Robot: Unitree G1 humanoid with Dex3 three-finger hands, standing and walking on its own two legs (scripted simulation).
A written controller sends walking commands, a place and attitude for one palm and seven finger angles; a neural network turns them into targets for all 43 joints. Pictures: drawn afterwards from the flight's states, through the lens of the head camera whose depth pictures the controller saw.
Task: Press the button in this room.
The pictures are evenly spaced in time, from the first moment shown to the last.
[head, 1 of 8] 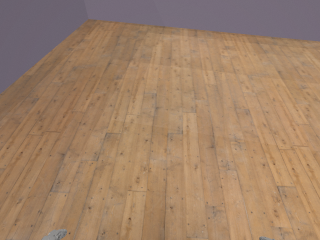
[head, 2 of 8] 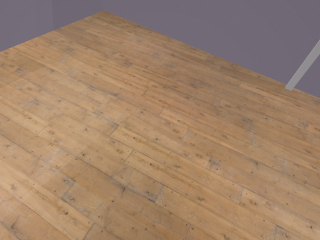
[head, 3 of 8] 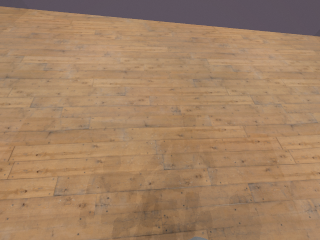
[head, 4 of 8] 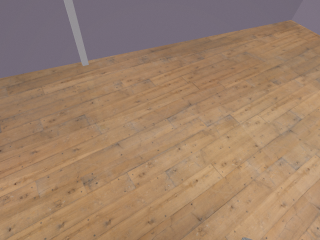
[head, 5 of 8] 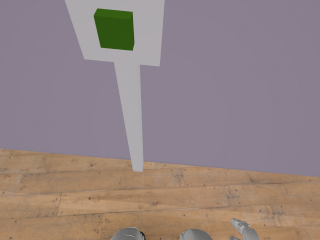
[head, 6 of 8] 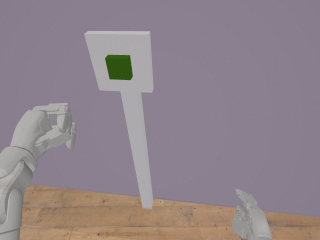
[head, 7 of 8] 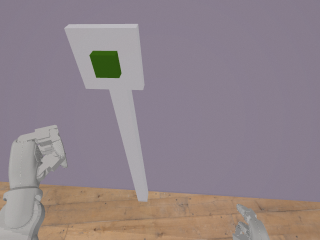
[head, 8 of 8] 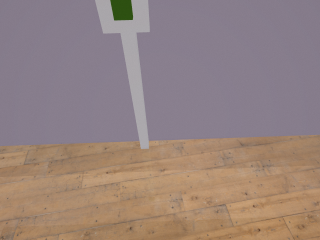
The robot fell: no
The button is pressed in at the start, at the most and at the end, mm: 0 10 0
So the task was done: yes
